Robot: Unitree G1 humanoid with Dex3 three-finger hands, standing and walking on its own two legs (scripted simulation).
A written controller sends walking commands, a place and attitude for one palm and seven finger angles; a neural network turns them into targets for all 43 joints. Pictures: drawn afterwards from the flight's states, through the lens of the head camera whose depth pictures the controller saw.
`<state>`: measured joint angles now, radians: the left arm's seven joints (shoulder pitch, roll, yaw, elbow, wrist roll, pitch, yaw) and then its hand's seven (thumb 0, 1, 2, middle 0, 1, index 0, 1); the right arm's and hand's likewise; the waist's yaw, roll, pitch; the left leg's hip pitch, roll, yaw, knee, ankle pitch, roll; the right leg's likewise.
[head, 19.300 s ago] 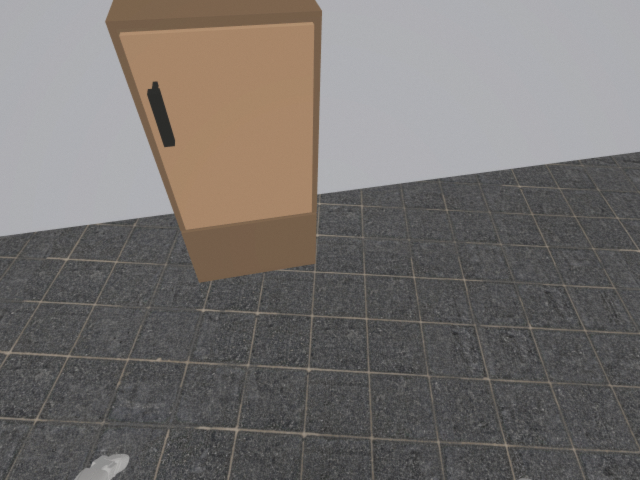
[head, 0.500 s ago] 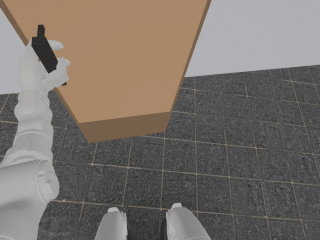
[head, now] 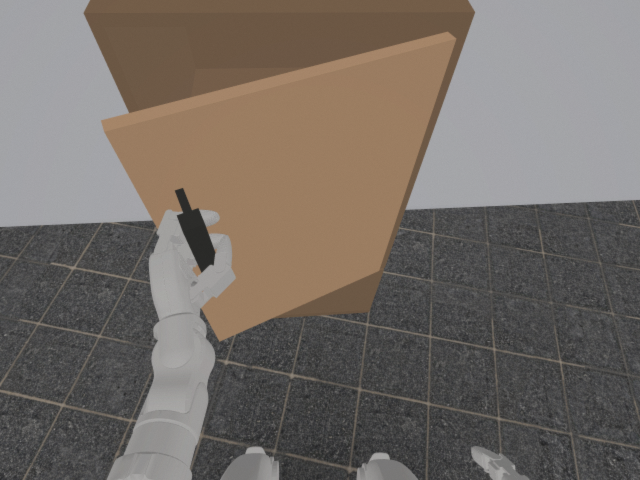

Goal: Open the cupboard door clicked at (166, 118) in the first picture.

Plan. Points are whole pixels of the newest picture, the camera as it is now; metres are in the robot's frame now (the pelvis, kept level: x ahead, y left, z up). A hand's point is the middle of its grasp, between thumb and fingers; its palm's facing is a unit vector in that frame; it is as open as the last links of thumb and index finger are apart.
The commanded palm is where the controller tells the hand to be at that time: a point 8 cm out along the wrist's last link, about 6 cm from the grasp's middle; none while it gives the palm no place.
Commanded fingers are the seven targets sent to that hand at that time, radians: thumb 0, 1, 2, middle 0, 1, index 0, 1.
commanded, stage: pull the door open along its arc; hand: left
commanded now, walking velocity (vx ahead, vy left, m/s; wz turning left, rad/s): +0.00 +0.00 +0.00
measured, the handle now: (198, 238) +0.41 +0.17 +0.04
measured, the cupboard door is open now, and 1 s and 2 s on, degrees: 22 42 43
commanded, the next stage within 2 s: open thumb and fingers to let go in 0.34 s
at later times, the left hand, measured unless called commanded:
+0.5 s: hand (299, 338) +0.28 +0.04 +0.04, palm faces +0.42 -0.91 -0.05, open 6.2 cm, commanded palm +0.22 +0.08 +0.04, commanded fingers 0.00 0.62 0.78 -0.38 -1.32 -0.38 -1.32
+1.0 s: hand (290, 344) +0.27 +0.04 +0.04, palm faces +0.47 -0.88 -0.02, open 13.1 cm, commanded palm +0.22 +0.09 +0.04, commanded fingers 0.00 -0.50 0.30 -0.24 -0.85 -0.24 -0.85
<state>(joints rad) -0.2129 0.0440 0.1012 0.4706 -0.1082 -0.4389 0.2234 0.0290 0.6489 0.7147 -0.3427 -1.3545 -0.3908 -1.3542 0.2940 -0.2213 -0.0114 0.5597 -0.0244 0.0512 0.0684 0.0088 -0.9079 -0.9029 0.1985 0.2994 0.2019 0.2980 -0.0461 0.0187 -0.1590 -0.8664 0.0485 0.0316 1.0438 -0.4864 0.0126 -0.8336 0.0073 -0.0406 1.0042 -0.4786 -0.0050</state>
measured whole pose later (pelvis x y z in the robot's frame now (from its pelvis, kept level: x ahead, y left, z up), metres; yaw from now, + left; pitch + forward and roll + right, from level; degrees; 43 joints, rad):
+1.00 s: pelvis +0.00 -0.07 -0.01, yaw +4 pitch +14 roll +2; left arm 0.19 -0.10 -0.16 0.14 0.07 -0.34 0.55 0.00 -0.34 0.37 -0.30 -1.17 -0.31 -1.18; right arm 0.20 -0.19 -0.02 0.59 -0.08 -0.04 0.00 0.01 -0.91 -0.90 0.20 0.30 0.20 0.30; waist -0.01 0.02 -0.16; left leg -0.81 0.02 -0.06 1.03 -0.46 -0.05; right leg -0.80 0.00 -0.11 1.08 -0.53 -0.10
